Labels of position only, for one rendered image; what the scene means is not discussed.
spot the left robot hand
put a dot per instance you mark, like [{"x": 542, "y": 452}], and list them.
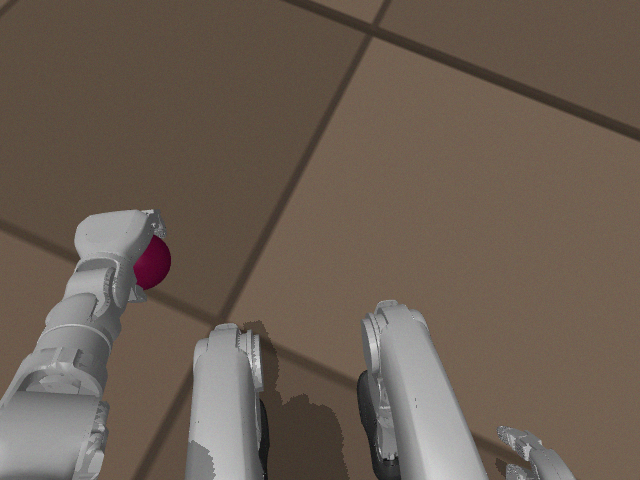
[{"x": 124, "y": 233}]

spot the ball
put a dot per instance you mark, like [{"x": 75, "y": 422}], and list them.
[{"x": 153, "y": 265}]

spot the left robot arm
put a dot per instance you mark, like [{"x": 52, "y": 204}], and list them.
[{"x": 52, "y": 419}]

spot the right robot foot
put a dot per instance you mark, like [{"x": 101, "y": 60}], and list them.
[{"x": 383, "y": 469}]

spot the right robot hand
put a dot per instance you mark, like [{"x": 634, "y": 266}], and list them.
[{"x": 546, "y": 464}]

